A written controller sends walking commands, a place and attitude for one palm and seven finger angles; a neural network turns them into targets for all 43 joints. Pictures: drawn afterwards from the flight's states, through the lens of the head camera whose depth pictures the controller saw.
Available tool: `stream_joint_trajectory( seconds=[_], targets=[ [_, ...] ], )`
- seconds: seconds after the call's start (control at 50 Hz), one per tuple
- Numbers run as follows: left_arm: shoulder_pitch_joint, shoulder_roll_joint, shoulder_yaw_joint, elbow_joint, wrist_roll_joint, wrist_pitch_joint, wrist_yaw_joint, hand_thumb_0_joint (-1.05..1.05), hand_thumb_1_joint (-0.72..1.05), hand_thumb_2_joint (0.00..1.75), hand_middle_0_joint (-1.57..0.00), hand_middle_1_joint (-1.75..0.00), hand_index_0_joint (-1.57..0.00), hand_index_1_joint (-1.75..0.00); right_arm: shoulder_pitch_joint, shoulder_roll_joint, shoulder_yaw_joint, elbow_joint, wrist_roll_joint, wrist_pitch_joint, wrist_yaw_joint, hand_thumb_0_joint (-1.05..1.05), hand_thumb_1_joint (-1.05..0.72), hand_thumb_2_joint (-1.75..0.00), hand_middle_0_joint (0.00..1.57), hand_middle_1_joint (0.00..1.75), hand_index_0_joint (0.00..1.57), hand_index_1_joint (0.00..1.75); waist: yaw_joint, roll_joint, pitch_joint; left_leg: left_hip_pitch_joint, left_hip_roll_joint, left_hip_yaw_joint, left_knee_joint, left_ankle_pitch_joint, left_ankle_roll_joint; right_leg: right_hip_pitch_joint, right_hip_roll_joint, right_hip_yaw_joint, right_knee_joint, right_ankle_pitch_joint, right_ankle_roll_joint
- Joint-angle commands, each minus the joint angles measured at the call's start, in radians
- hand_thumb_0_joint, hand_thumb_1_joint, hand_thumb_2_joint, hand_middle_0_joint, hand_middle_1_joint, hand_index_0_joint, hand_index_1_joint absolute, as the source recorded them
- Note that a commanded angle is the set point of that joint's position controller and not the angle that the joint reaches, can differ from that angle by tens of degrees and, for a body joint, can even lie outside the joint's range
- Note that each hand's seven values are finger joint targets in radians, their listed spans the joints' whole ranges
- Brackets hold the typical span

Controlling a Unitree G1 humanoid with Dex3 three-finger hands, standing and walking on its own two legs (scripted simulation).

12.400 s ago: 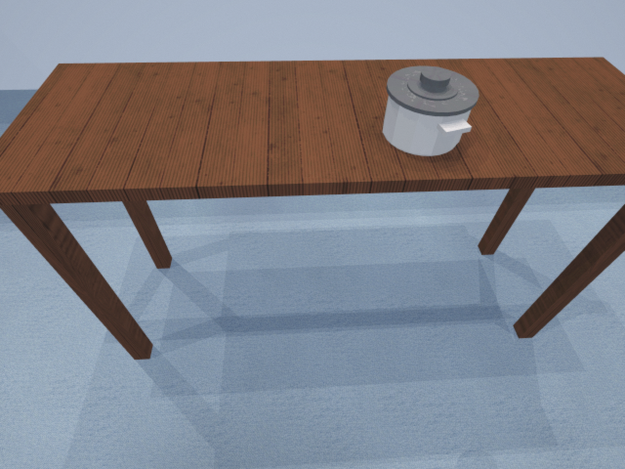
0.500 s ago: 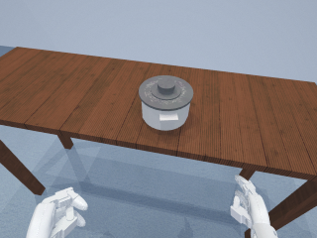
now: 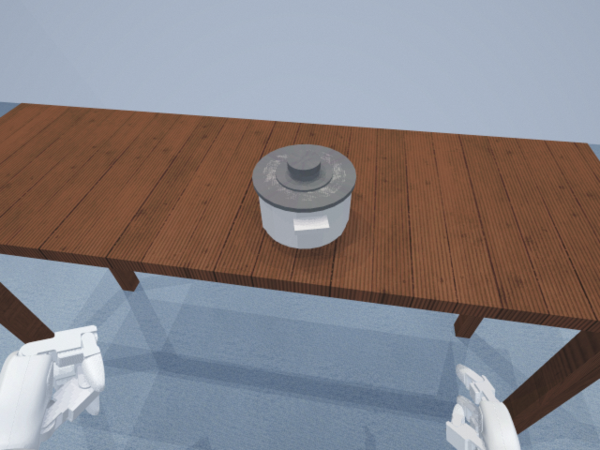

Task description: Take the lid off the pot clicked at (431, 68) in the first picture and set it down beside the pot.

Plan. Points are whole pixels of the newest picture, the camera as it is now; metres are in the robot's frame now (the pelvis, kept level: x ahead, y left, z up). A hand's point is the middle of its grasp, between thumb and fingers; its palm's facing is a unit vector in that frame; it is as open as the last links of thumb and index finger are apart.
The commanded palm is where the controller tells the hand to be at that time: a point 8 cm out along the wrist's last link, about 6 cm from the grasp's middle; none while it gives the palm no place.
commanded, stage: raise the hand higher, near the body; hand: left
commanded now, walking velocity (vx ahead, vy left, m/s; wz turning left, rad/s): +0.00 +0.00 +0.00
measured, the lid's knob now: (303, 163) +0.50 +0.06 +0.13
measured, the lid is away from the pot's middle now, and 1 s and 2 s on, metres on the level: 0.00 0.00 0.00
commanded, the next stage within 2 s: reach forward and open the fingers in 0.44 s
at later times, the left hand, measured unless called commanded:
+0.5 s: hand (79, 328) +0.18 +0.24 +0.17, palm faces +0.38 -0.82 -0.43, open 3.1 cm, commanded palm +0.12 +0.28 +0.18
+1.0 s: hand (60, 312) +0.19 +0.27 +0.16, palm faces -0.16 +0.04 -0.99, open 3.7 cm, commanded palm +0.18 +0.27 +0.22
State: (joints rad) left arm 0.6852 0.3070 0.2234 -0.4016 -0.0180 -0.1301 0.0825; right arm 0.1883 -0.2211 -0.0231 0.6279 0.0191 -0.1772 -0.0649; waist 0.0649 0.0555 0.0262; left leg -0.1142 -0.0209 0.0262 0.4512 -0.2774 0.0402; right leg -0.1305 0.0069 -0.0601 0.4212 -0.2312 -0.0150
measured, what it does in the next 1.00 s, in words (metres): stands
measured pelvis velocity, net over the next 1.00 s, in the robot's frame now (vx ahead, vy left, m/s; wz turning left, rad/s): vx -0.01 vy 0.00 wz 0.03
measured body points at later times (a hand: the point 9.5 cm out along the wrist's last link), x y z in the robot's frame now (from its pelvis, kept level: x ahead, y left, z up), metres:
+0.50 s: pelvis +0.01 +0.01 +0.00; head +0.00 -0.01 +0.45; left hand +0.15 +0.28 +0.19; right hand +0.21 -0.19 -0.08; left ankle -0.02 +0.09 -0.74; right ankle +0.00 -0.11 -0.74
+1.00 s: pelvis -0.01 +0.00 +0.00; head +0.00 -0.06 +0.45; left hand +0.20 +0.27 +0.21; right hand +0.23 -0.21 -0.09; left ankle -0.02 +0.09 -0.74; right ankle +0.00 -0.11 -0.74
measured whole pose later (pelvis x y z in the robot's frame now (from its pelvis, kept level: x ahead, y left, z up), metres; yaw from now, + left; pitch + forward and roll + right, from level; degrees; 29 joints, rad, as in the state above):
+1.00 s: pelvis -0.01 +0.00 +0.00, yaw +2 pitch +0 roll +0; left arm 0.32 0.77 0.19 -0.45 0.66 0.06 -0.29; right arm 0.10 -0.32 0.00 0.54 0.05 0.07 -0.01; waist 0.10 0.16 -0.01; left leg -0.21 -0.05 0.00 0.45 -0.25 0.05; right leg -0.22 -0.02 -0.08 0.44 -0.22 0.00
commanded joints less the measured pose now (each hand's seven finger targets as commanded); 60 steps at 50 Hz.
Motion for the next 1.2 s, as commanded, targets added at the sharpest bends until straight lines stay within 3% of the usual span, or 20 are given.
stream_joint_trajectory(
  seconds=[0.0,0.02,0.1,0.16,0.22,0.28,0.36,0.52,0.54,0.56,0.62,0.66,0.7,0.84,0.96,1.0,1.04,1.08,1.1,1.18],
  targets=[
    [-0.041,0.152,0.117,-0.272,-0.011,-0.074,0.021,0.0,0.9,0.9,-1.3,-1.5,-1.3,-1.5,-0.143,-0.079,-0.016,-0.192,0.002,-0.061,0.004,0.0,-0.9,-0.9,0.2,0.3,0.2,0.3,0.005,0.008,-0.053,-0.004,0.035,-0.035,-0.069,0.21,-0.013,-0.006,-0.023,0.016,-0.069,0.101,0.003],
    [-0.023,0.148,0.111,-0.28,-0.011,-0.073,0.022,0.0,0.9,0.9,-1.3,-1.5,-1.3,-1.5,-0.137,-0.078,-0.015,-0.192,0.002,-0.063,0.005,0.0,-0.9,-0.9,0.2,0.3,0.2,0.3,0.007,0.045,-0.065,0.006,0.039,-0.036,-0.066,0.229,-0.016,0.0,-0.024,0.016,-0.061,0.119,0.002],
    [-0.044,0.138,0.112,-0.27,-0.013,-0.069,0.017,0.0,0.9,0.9,-1.3,-1.5,-1.3,-1.5,-0.145,-0.073,-0.013,-0.194,0.001,-0.049,0.012,0.0,-0.9,-0.9,0.2,0.3,0.2,0.3,0.003,-0.019,-0.037,-0.01,0.04,-0.037,-0.064,0.249,-0.016,-0.006,-0.021,0.01,-0.057,0.145,0.002],
    [-0.089,0.155,0.122,-0.304,-0.016,-0.07,0.02,0.0,0.9,0.9,-1.3,-1.5,-1.3,-1.5,-0.133,-0.08,-0.007,-0.195,-0.001,-0.046,0.011,0.0,-0.9,-0.9,0.2,0.3,0.2,0.3,0.002,0.037,-0.049,0.005,0.043,-0.044,-0.067,0.245,-0.019,-0.003,-0.021,0.014,-0.055,0.138,0.0],
    [-0.088,0.151,0.13,-0.298,-0.021,-0.068,0.019,0.0,0.9,0.9,-1.3,-1.5,-1.3,-1.5,-0.137,-0.074,-0.004,-0.194,0.0,-0.042,0.015,0.0,-0.9,-0.9,0.2,0.3,0.2,0.3,0.003,-0.014,-0.045,-0.002,0.047,-0.049,-0.064,0.258,-0.021,0.0,-0.019,0.009,-0.05,0.149,-0.001],
    [-0.11,0.174,0.153,-0.33,-0.024,-0.067,0.02,0.0,0.9,0.9,-1.3,-1.5,-1.3,-1.5,-0.141,-0.085,-0.003,-0.197,0.0,-0.04,0.021,0.0,-0.9,-0.9,0.2,0.3,0.2,0.3,0.006,0.028,-0.064,0.007,0.047,-0.049,-0.056,0.263,-0.024,0.002,-0.017,0.016,-0.045,0.155,-0.002],
    [-0.131,0.174,0.164,-0.329,-0.027,-0.07,0.021,0.0,0.9,0.9,-1.3,-1.5,-1.3,-1.5,-0.135,-0.081,0.001,-0.195,-0.003,-0.033,0.02,0.0,-0.9,-0.9,0.2,0.3,0.2,0.3,0.008,-0.019,-0.076,0.003,0.05,-0.056,-0.063,0.284,-0.026,0.018,-0.02,0.006,-0.039,0.166,-0.001],
    [-0.183,0.192,0.196,-0.358,-0.036,-0.084,0.027,0.0,0.9,0.9,-1.3,-1.5,-1.3,-1.5,-0.137,-0.08,0.003,-0.187,-0.002,-0.036,0.02,0.0,-0.9,-0.9,0.2,0.3,0.2,0.3,0.007,-0.004,-0.085,0.013,0.051,-0.05,-0.057,0.282,-0.027,0.016,-0.026,0.012,-0.043,0.17,-0.003],
    [-0.199,0.415,0.165,-0.384,0.39,0.02,0.061,0.0,0.87,0.92,-1.29,-1.46,-1.29,-1.46,-0.158,-0.173,0.01,-0.209,-0.025,0.039,0.034,0.0,-0.9,-0.9,0.2,0.3,0.2,0.3,0.032,0.074,-0.087,-0.123,0.036,-0.018,-0.044,0.299,-0.042,-0.052,-0.004,0.028,0.019,0.169,0.0],
    [-0.237,0.307,0.116,-0.471,0.391,0.072,0.075,0.0,0.83,0.94,-1.28,-1.43,-1.28,-1.43,-0.182,-0.132,0.011,-0.269,-0.02,0.079,0.047,0.0,-0.9,-0.9,0.2,0.3,0.2,0.3,0.029,0.131,-0.076,-0.137,0.038,-0.013,-0.052,0.311,-0.059,-0.057,-0.016,-0.014,0.032,0.14,-0.015],
    [-0.159,0.415,0.152,-0.4,0.627,0.194,0.075,0.0,0.74,1.0,-1.26,-1.32,-1.26,-1.32,-0.194,-0.151,0.002,-0.284,-0.013,0.169,0.068,0.0,-0.9,-0.9,0.2,0.3,0.2,0.3,0.059,0.054,-0.131,-0.154,0.044,-0.016,-0.044,0.289,-0.05,-0.025,0.002,0.016,0.046,0.108,-0.026],
    [-0.208,0.493,0.158,-0.387,0.716,0.242,0.035,0.0,0.67,1.05,-1.24,-1.25,-1.24,-1.25,-0.222,-0.169,0.003,-0.299,-0.002,0.222,0.075,0.0,-0.9,-0.9,0.2,0.3,0.2,0.3,0.05,0.027,-0.161,-0.143,0.039,-0.019,-0.036,0.272,-0.034,-0.018,-0.007,0.04,0.035,0.12,-0.021],
    [-0.26,0.553,0.16,-0.39,0.747,0.266,-0.024,0.0,0.6,1.09,-1.23,-1.18,-1.23,-1.18,-0.249,-0.172,0.005,-0.31,0.02,0.238,0.075,0.0,-0.9,-0.9,0.2,0.3,0.2,0.3,0.043,0.036,-0.224,-0.127,0.038,-0.028,-0.029,0.273,-0.024,0.006,-0.014,0.044,0.034,0.138,-0.011],
    [-0.365,0.644,0.15,-0.235,0.703,0.233,-0.248,0.0,0.36,1.24,-1.15,-0.93,-1.15,-0.93,-0.21,-0.18,-0.006,-0.263,0.036,0.217,0.065,0.0,-0.9,-0.9,0.2,0.3,0.2,0.3,0.013,-0.048,-0.188,-0.083,0.018,-0.055,-0.031,0.347,0.0,-0.02,-0.023,0.02,-0.014,0.24,0.021],
    [-0.573,0.722,0.166,-0.171,0.667,0.168,-0.389,0.0,0.16,1.36,-1.08,-0.72,-1.08,-0.72,-0.198,-0.179,-0.004,-0.253,0.033,0.192,0.054,0.0,-0.9,-0.9,0.2,0.3,0.2,0.3,0.008,-0.011,-0.211,-0.037,-0.007,-0.061,-0.041,0.358,0.011,-0.005,-0.025,0.011,-0.038,0.257,0.029],
    [-0.646,0.73,0.161,-0.192,0.662,0.144,-0.417,0.0,0.1,1.4,-1.05,-0.65,-1.05,-0.65,-0.199,-0.176,0.001,-0.262,0.03,0.189,0.06,0.0,-0.9,-0.9,0.2,0.3,0.2,0.3,0.001,0.01,-0.25,-0.021,-0.019,-0.055,-0.038,0.365,0.013,0.004,-0.023,0.005,-0.046,0.258,0.03],
    [-0.627,0.73,0.179,-0.092,0.658,0.129,-0.429,0.0,0.03,1.45,-1.02,-0.58,-1.02,-0.58,-0.18,-0.178,-0.004,-0.245,0.028,0.187,0.06,0.0,-0.9,-0.9,0.2,0.3,0.2,0.3,0.005,-0.036,-0.195,-0.036,-0.012,-0.052,-0.049,0.325,0.013,-0.019,-0.019,-0.001,-0.057,0.219,0.031],
    [-0.657,0.742,0.192,-0.094,0.661,0.123,-0.431,0.0,-0.03,1.47,-0.99,-0.51,-0.99,-0.51,-0.197,-0.182,-0.007,-0.259,0.032,0.178,0.066,0.0,-0.9,-0.9,0.2,0.3,0.2,0.3,0.0,-0.001,-0.192,-0.014,-0.014,-0.059,-0.04,0.316,0.012,-0.023,-0.007,0.009,-0.055,0.207,0.02],
    [-0.773,0.756,0.176,-0.122,0.663,0.106,-0.441,0.0,-0.06,1.48,-0.98,-0.47,-0.98,-0.47,-0.202,-0.176,0.001,-0.256,0.029,0.183,0.066,0.0,-0.9,-0.9,0.2,0.3,0.2,0.3,0.005,0.01,-0.231,-0.038,-0.026,-0.052,-0.058,0.3,0.013,-0.003,-0.022,0.002,-0.062,0.184,0.023],
    [-0.743,0.755,0.189,-0.025,0.663,0.116,-0.441,0.0,-0.17,1.51,-0.93,-0.33,-0.93,-0.33,-0.194,-0.186,-0.007,-0.264,0.034,0.173,0.071,0.0,-0.9,-0.9,0.2,0.3,0.2,0.3,0.006,0.005,-0.215,-0.024,-0.017,-0.055,-0.05,0.271,0.01,-0.009,-0.007,0.014,-0.054,0.158,0.013]
  ],
)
